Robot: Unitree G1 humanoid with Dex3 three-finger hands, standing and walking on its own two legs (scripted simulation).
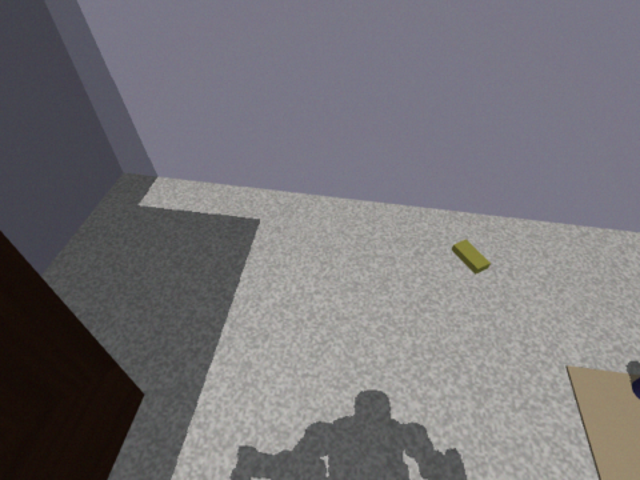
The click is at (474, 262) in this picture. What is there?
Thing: flat box
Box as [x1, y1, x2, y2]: [452, 239, 490, 273]
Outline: 453,245 452,250 474,273 487,268 490,263 465,239
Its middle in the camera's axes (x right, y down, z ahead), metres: +0.64 +0.07 +1.61
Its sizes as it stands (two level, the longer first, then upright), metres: 0.146 0.069 0.033
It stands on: the floor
